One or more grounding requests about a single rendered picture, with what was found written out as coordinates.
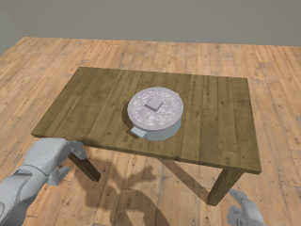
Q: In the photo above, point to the pot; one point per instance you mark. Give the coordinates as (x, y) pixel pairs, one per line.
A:
(157, 135)

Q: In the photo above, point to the lid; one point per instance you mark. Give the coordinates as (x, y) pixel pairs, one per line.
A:
(155, 109)

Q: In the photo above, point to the robot left forearm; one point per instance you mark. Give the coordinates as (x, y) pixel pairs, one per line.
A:
(17, 192)

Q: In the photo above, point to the right robot hand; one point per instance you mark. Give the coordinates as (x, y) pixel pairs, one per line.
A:
(249, 212)

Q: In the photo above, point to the left robot hand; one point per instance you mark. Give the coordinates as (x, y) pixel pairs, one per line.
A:
(49, 152)

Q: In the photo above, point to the table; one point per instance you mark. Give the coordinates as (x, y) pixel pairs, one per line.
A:
(217, 126)

